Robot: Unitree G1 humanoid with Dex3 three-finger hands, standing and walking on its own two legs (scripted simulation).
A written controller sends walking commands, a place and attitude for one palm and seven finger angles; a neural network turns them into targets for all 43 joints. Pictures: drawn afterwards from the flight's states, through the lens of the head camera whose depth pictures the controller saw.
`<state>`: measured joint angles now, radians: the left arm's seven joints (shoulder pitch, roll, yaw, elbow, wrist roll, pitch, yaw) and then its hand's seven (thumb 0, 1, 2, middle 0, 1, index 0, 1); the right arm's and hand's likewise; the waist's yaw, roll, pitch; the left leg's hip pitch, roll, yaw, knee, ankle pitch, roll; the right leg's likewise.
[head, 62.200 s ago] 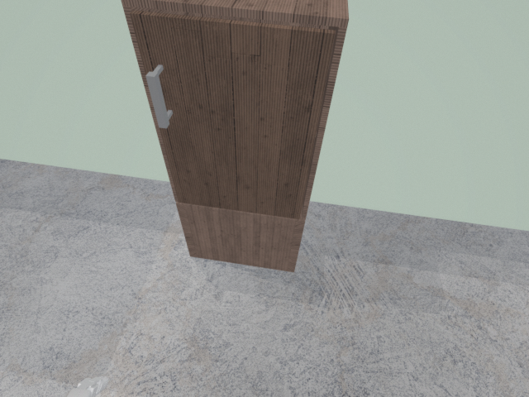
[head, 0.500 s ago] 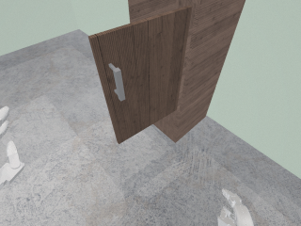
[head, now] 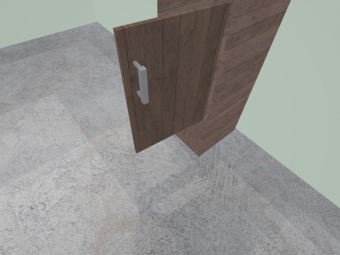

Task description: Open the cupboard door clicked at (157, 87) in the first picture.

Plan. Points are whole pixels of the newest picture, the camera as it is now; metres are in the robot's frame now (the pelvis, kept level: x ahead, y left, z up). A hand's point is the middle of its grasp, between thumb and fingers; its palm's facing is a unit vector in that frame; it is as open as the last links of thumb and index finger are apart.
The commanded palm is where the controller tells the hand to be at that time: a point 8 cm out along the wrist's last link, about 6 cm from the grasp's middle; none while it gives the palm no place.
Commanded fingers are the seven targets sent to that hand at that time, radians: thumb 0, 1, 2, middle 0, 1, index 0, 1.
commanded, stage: let the arm hang, fingers relaxed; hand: left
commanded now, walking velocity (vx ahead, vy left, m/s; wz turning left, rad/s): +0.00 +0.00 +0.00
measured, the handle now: (140, 83) +0.60 +0.14 +0.05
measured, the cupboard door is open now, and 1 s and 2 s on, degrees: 84 84 84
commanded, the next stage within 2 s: look to check the result in 0.64 s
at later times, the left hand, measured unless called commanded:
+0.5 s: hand out of the picture +0.00 +0.15 -0.17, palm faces +0.02 -0.99 -0.17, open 7.3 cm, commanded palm none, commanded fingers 0.00 0.90 0.90 -0.20 -0.30 -0.20 -0.30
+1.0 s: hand out of the picture +0.01 +0.16 -0.17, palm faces +0.03 -0.98 -0.20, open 7.4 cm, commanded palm none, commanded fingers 0.00 0.90 0.90 -0.20 -0.30 -0.20 -0.30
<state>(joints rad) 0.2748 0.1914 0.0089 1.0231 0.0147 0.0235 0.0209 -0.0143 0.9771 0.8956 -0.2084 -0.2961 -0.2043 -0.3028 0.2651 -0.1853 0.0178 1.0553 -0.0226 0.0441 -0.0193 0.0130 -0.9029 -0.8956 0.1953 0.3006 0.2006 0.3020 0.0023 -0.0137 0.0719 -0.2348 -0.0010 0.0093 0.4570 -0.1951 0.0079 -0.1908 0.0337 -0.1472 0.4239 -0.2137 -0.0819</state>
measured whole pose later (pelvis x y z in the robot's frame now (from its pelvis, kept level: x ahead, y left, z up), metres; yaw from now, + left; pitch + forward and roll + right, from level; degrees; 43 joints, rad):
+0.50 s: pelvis +0.01 +0.00 +0.00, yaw -1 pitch -2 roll +0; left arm 0.29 0.11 0.01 1.15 0.01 0.00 0.04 0.01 0.93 0.90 -0.20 -0.30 -0.20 -0.30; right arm 0.32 -0.10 0.02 1.17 -0.02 0.02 -0.04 0.01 -0.90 -0.90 0.20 0.30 0.20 0.30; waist -0.01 0.00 0.04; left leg -0.18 0.00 0.03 0.41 -0.19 0.01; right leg -0.16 0.04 -0.12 0.40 -0.21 -0.08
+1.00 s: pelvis +0.02 -0.01 +0.00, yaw -1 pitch -2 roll +1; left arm 0.30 0.12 0.01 1.15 0.01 -0.01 0.04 0.00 0.91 0.90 -0.20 -0.30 -0.20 -0.30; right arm 0.28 -0.13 0.01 1.16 -0.02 0.01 -0.04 0.01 -0.91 -0.90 0.20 0.30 0.20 0.30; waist 0.00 0.02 0.04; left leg -0.15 0.00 0.03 0.38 -0.20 0.00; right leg -0.13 0.04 -0.12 0.38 -0.23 -0.08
